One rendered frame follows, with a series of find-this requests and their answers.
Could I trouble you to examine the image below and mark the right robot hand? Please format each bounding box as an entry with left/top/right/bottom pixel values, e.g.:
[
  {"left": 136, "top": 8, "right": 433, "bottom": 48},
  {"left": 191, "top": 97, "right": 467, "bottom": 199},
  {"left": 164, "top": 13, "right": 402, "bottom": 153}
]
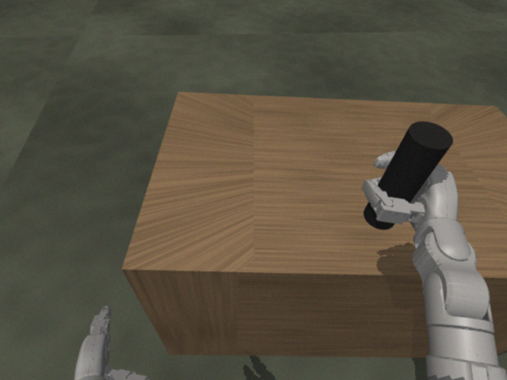
[{"left": 361, "top": 151, "right": 459, "bottom": 232}]

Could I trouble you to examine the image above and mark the left robot hand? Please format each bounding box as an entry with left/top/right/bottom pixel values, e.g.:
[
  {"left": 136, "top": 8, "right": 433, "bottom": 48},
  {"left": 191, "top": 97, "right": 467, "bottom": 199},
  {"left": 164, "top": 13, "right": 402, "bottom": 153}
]
[{"left": 74, "top": 306, "right": 151, "bottom": 380}]

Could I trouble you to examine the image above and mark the right robot arm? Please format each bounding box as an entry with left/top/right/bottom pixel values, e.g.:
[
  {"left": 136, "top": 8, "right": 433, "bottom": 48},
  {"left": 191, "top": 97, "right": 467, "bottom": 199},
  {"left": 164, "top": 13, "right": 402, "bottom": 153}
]
[{"left": 413, "top": 218, "right": 507, "bottom": 380}]

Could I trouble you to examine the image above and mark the can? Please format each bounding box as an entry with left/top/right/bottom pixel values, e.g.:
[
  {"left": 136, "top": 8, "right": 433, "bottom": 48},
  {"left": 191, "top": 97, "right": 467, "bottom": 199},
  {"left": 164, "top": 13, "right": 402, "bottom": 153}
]
[{"left": 364, "top": 121, "right": 453, "bottom": 230}]

